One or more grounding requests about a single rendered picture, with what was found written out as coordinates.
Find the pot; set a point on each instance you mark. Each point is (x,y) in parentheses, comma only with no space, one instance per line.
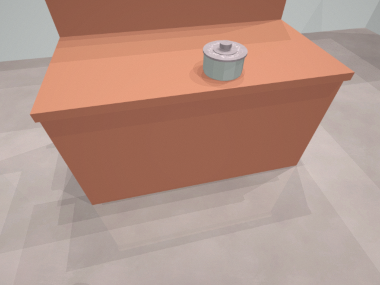
(222,71)

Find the knob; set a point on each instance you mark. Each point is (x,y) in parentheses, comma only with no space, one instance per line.
(225,44)

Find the lid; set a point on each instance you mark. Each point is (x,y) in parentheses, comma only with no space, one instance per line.
(213,51)

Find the table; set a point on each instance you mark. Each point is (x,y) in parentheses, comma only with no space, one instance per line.
(127,104)

